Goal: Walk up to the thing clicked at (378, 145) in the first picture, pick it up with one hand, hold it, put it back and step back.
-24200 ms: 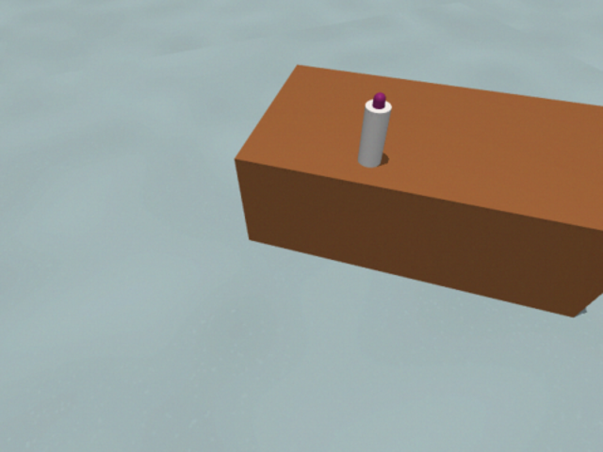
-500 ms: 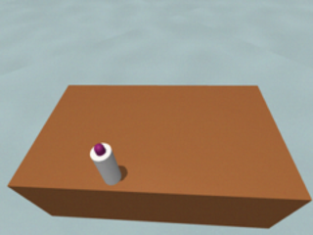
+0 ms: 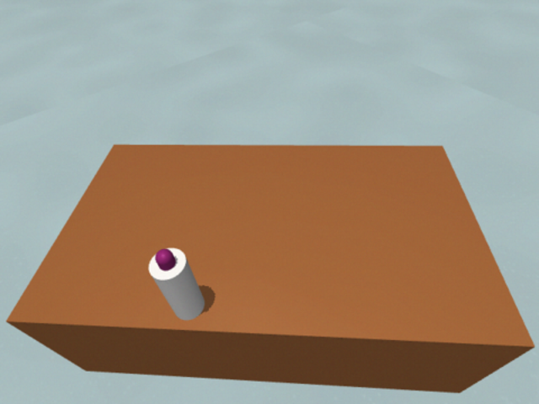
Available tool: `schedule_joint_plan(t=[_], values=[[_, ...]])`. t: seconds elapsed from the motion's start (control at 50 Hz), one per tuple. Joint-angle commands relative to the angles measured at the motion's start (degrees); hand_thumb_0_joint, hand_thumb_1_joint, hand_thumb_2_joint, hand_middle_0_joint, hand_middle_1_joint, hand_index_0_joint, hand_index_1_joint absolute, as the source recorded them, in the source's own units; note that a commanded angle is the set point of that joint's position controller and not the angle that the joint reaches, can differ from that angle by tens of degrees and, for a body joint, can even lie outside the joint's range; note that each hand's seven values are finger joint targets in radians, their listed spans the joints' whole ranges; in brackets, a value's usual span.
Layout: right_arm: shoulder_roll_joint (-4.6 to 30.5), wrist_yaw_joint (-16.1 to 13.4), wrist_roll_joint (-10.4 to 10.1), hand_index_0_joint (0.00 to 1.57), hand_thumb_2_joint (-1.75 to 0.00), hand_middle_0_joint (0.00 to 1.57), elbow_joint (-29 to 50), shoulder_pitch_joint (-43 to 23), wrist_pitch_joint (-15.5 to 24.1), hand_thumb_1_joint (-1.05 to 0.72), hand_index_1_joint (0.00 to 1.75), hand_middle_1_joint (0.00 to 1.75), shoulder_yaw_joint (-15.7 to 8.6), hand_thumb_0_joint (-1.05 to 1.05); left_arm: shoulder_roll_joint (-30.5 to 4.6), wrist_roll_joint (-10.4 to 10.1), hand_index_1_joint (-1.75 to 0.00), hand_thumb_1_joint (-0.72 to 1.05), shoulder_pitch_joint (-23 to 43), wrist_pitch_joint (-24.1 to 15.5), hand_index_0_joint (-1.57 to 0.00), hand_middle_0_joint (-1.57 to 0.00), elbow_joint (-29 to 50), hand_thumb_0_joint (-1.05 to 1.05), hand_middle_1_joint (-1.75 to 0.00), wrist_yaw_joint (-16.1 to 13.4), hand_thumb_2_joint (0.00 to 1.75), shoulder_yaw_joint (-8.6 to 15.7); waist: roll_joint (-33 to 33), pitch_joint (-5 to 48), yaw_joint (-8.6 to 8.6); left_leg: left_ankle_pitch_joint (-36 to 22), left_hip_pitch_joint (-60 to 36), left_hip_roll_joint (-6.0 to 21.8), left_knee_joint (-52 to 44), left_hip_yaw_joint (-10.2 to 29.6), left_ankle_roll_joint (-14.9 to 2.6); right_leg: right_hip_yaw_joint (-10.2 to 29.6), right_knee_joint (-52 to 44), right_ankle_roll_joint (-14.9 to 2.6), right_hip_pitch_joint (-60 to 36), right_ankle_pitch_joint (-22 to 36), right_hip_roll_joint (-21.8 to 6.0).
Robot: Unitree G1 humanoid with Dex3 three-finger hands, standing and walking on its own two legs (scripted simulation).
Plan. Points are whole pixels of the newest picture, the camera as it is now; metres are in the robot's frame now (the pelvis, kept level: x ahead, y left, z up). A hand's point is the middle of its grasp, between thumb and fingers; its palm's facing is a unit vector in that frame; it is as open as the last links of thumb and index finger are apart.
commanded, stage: stand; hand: left
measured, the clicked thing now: (177, 282) +0.42 +0.24 -0.21
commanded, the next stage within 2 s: none
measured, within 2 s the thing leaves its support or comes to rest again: neither
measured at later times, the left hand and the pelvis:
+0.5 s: hand out of the picture +0.08 +0.25 -0.15, palm faces -0.02 -0.93 -0.36, open 7.5 cm; pelvis +0.01 +0.00 +0.00, yaw +0 degrees
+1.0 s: hand out of the picture +0.09 +0.25 -0.15, palm faces -0.02 -0.93 -0.36, open 7.4 cm; pelvis +0.01 +0.00 +0.00, yaw -1 degrees
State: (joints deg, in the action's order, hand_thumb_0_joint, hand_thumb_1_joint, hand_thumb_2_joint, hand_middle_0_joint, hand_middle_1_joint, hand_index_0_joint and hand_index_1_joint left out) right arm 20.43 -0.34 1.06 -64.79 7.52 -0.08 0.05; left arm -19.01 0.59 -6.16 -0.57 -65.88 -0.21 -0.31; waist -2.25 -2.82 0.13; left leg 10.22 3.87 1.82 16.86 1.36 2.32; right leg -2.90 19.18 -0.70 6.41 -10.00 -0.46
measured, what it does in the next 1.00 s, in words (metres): stands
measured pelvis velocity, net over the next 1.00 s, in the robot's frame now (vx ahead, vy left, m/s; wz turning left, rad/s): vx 0.01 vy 0.00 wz -0.01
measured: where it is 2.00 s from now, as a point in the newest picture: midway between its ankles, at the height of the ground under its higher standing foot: outside the picture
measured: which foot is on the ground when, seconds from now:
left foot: down 0.00-1.00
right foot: down 0.00-1.00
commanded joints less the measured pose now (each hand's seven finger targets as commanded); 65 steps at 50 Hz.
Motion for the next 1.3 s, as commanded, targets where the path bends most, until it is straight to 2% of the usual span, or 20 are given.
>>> schedule_joint_plan(t=[0.0, 0.12, 0.14, 0.18, 0.22, 0.32, 0.36, 0.38, 0.4, 0.46, 0.5, 0.58, 0.6, 0.68, 0.74, 0.84, 0.92, 1.08, 1.22, 1.28], values=[[11.1, -0.6, -0.1, 0.20, -0.90, 0.20, 3.1, -1.6, 1.2, -0.90, 0.30, 0.30, -1.9, 0.00, -12.9, 0.1, -0.30, 0.41, 2.6, -1.0, -0.20, -0.20, 3.2, 0.00, -0.30, -0.9, 0.90, 2.6, 1.9, 3.2, -0.29, -5.1, 1.8, 5.2, -2.4, 3.7, -2.31, 6.6, -3.6, -0.39, -1.1, 6.2, -6.8], [11.2, -0.7, -0.1, 0.20, -0.90, 0.20, 3.2, -1.7, 1.3, -0.90, 0.30, 0.30, -1.9, 0.00, -13.3, 0.1, -0.30, 0.89, 2.5, -1.1, -0.20, -0.20, 3.3, 0.00, -0.30, -0.8, 0.90, 2.8, 2.2, 3.6, -0.04, -7.1, 1.3, 5.4, -2.5, 3.6, -2.28, 6.4, -3.2, -0.46, -1.8, 9.0, -6.9], [11.0, -0.6, -0.1, 0.20, -0.90, 0.20, 3.2, -1.4, 1.2, -0.90, 0.30, 0.30, -1.7, 0.00, -13.2, 0.0, -0.30, 0.90, 2.7, -1.1, -0.20, -0.20, 3.4, 0.00, -0.30, -0.8, 0.90, 2.8, 2.3, 3.5, -0.19, -6.9, 1.6, 5.3, -2.4, 3.4, -2.26, 6.6, -3.3, -0.43, -2.0, 8.8, -6.9], [11.0, -0.6, -0.1, 0.20, -0.90, 0.20, 3.1, -1.2, 1.2, -0.90, 0.30, 0.30, -1.7, 0.00, -13.1, 0.0, -0.30, 0.90, 2.8, -1.0, -0.20, -0.20, 3.4, 0.00, -0.30, -0.8, 0.90, 2.8, 2.6, 3.5, -0.18, -6.1, 1.8, 5.4, -2.4, 3.4, -2.20, 6.6, -3.4, -0.39, -2.0, 7.8, -6.9], [11.1, -0.7, -0.1, 0.20, -0.90, 0.20, 3.3, -1.4, 1.2, -0.90, 0.30, 0.30, -1.8, 0.00, -13.4, 0.0, -0.30, 0.90, 2.9, -1.1, -0.20, -0.20, 3.6, 0.00, -0.30, -0.9, 0.90, 2.9, 2.5, 4.4, -0.31, -6.8, 1.1, 5.5, -2.1, 3.3, -2.38, 6.8, -3.2, -0.51, -2.5, 9.5, -7.1], [11.2, -0.7, -0.1, 0.20, -0.90, 0.20, 3.2, -1.2, 1.1, -0.90, 0.30, 0.30, -1.8, 0.00, -13.0, 0.0, -0.30, 0.90, 2.9, -0.9, -0.20, -0.20, 3.5, 0.00, -0.30, -0.7, 0.90, 2.9, 2.5, 2.9, -0.22, -4.9, 2.2, 5.4, -2.6, 3.5, -2.24, 6.6, -3.5, -0.50, -1.4, 6.1, -6.8], [11.3, -0.6, -0.1, 0.20, -0.90, 0.20, 3.3, -1.2, 1.2, -0.90, 0.30, 0.30, -1.8, 0.00, -13.2, 0.0, -0.30, 0.90, 2.8, -1.1, -0.20, -0.20, 3.6, 0.00, -0.30, -0.7, 0.90, 2.9, 2.2, 3.8, -0.17, -5.9, 1.8, 5.5, -2.3, 3.4, -2.40, 6.7, -3.4, -0.61, -2.0, 7.8, -7.0], [10.9, -0.6, -0.2, 0.20, -0.90, 0.20, 3.2, -1.3, 1.2, -0.90, 0.30, 0.30, -1.7, 0.00, -13.0, 0.0, -0.30, 0.90, 2.7, -1.0, -0.20, -0.20, 3.5, 0.00, -0.30, -0.7, 0.90, 2.9, 2.5, 3.1, -0.14, -5.7, 2.2, 5.4, -2.7, 3.5, -2.26, 6.3, -3.5, -0.50, -2.0, 6.9, -6.7], [11.5, -0.6, -0.1, 0.20, -0.90, 0.20, 3.5, -1.6, 1.3, -0.90, 0.30, 0.30, -1.9, 0.00, -13.1, 0.1, -0.30, 0.90, 2.5, -1.2, -0.20, -0.20, 3.7, 0.00, -0.30, -0.7, 0.90, 3.0, 2.4, 4.0, -0.04, -6.3, 1.5, 5.5, -2.0, 3.3, -2.48, 6.7, -3.4, -0.58, -2.2, 8.7, -7.0], [11.3, -0.6, -0.1, 0.20, -0.90, 0.20, 3.4, -1.3, 1.3, -0.90, 0.30, 0.30, -1.8, 0.00, -13.1, 0.0, -0.30, 0.90, 2.7, -1.1, -0.20, -0.20, 3.7, 0.00, -0.30, -0.7, 0.90, 3.0, 2.6, 3.5, -0.13, -5.8, 1.8, 5.4, -2.3, 3.3, -2.31, 6.8, -3.6, -0.56, -2.1, 7.9, -6.9], [11.4, -0.6, -0.1, 0.20, -0.90, 0.20, 3.5, -1.4, 1.3, -0.90, 0.30, 0.30, -1.8, 0.00, -13.2, 0.0, -0.30, 0.90, 2.7, -1.1, -0.20, -0.20, 3.8, 0.00, -0.30, -0.6, 0.90, 3.0, 2.1, 4.2, -0.22, -6.9, 1.1, 5.5, -1.9, 3.2, -2.40, 6.7, -3.2, -0.67, -2.2, 10.2, -7.0], [11.3, -0.6, -0.1, 0.20, -0.90, 0.20, 3.4, -1.3, 1.4, -0.90, 0.30, 0.30, -1.7, 0.00, -13.2, -0.1, -0.30, 0.90, 2.7, -1.2, -0.20, -0.20, 3.9, 0.00, -0.30, -0.6, 0.90, 3.0, 1.9, 3.9, -0.16, -7.1, 1.2, 5.7, -2.2, 3.2, -2.29, 6.6, -3.0, -0.63, -2.2, 9.7, -6.9], [11.2, -0.6, -0.1, 0.20, -0.90, 0.20, 3.6, -1.6, 1.4, -0.90, 0.30, 0.30, -1.8, 0.00, -13.2, 0.0, -0.30, 0.90, 2.6, -1.1, -0.20, -0.20, 4.1, 0.00, -0.30, -0.7, 0.90, 3.1, 2.3, 4.7, -0.11, -8.1, 0.7, 5.7, -1.9, 3.0, -2.34, 6.6, -2.8, -0.73, -2.6, 11.3, -7.1], [11.1, -0.6, -0.2, 0.20, -0.90, 0.20, 3.4, -1.4, 1.4, -0.90, 0.30, 0.30, -1.6, 0.00, -12.9, -0.1, -0.30, 0.90, 2.1, -1.1, -0.20, -0.20, 3.8, 0.00, -0.30, -0.5, 0.90, 2.9, 2.1, 3.5, -0.07, -7.4, 1.1, 5.6, -2.4, 3.2, -2.17, 6.3, -2.9, -0.54, -1.9, 9.9, -6.7], [11.2, -0.6, -0.1, 0.20, -0.90, 0.20, 3.6, -1.5, 1.4, -0.90, 0.30, 0.30, -1.7, 0.00, -13.2, -0.2, -0.30, 0.90, 2.5, -1.1, -0.20, -0.20, 4.1, 0.00, -0.30, -0.6, 0.90, 3.0, 2.4, 4.5, -0.30, -8.3, 0.4, 5.8, -2.0, 2.9, -2.29, 6.7, -2.7, -0.76, -2.4, 11.5, -7.0], [11.1, -0.6, -0.1, 0.20, -0.90, 0.20, 3.5, -1.4, 1.3, -0.90, 0.30, 0.30, -1.6, 0.00, -13.4, -0.1, -0.30, 0.90, 2.5, -1.1, -0.20, -0.20, 4.0, 0.00, -0.30, -0.6, 0.90, 3.0, 2.7, 3.3, -0.38, -6.2, 0.9, 5.7, -2.4, 3.1, -2.43, 6.8, -3.3, -0.56, -1.5, 9.6, -6.9], [11.6, -0.6, -0.2, 0.20, -0.90, 0.20, 3.7, -1.7, 1.5, -0.90, 0.30, 0.30, -1.7, 0.00, -13.0, -0.2, -0.30, 0.90, 2.2, -1.2, -0.20, -0.20, 4.2, 0.00, -0.30, -0.5, 0.90, 3.0, 1.7, 4.6, -0.05, -9.0, 0.1, 6.0, -2.1, 3.0, -2.49, 6.7, -2.5, -0.77, -2.8, 12.2, -7.0], [11.8, -0.5, -0.2, 0.20, -0.90, 0.20, 3.6, -1.8, 1.3, -0.90, 0.30, 0.30, -1.9, 0.00, -12.9, 0.0, -0.30, 0.90, 2.0, -1.1, -0.20, -0.20, 4.3, 0.00, -0.30, -0.5, 0.90, 2.8, 1.8, 3.0, -0.09, -5.9, 0.9, 5.8, -2.5, 3.2, -2.57, 6.7, -3.6, -0.47, -1.1, 8.2, -6.7], [11.2, -0.4, -0.1, 0.20, -0.90, 0.20, 3.5, -1.6, 1.5, -0.90, 0.30, 0.30, -1.9, 0.00, -13.5, -0.1, -0.30, 0.90, 2.1, -1.2, -0.20, -0.20, 4.5, 0.00, -0.30, -0.5, 0.90, 3.0, 2.0, 3.4, -0.13, -6.8, 1.2, 5.8, -2.7, 3.0, -2.28, 6.7, -3.1, -0.74, -1.8, 9.0, -6.7], [11.4, -0.4, -0.2, 0.20, -0.90, 0.20, 3.6, -1.6, 1.4, -0.90, 0.30, 0.30, -2.0, 0.00, -13.3, -0.1, -0.30, 0.90, 2.0, -1.2, -0.20, -0.20, 4.6, 0.00, -0.30, -0.5, 0.90, 2.9, 2.6, 4.4, -0.19, -7.6, 0.5, 5.9, -2.4, 3.0, -2.50, 6.8, -3.0, -0.74, -2.5, 11.0, -7.0]])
